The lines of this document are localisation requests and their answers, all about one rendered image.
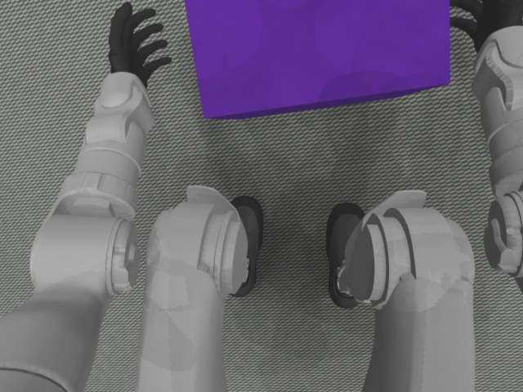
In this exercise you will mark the right robot hand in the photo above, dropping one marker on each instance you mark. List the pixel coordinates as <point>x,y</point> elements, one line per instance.
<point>491,16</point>

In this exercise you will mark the carton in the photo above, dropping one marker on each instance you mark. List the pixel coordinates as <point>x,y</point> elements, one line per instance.
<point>256,58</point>

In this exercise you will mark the robot left upper arm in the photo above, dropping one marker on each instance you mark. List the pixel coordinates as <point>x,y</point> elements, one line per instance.
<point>49,343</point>

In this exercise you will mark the left robot hand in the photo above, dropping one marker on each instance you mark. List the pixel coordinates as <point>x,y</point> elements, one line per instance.
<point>124,44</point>

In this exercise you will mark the robot left foot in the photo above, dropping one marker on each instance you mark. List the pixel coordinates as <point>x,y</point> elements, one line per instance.
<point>250,212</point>

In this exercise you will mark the robot right forearm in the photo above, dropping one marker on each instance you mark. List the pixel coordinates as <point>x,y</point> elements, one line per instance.
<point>498,85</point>

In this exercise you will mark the robot left forearm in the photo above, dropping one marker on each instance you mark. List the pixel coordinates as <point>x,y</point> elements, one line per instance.
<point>109,163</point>

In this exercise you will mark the robot right upper arm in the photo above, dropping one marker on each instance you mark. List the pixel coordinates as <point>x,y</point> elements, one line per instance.
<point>503,237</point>

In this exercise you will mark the right robot thigh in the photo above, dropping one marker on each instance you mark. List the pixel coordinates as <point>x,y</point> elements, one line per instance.
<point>424,338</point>

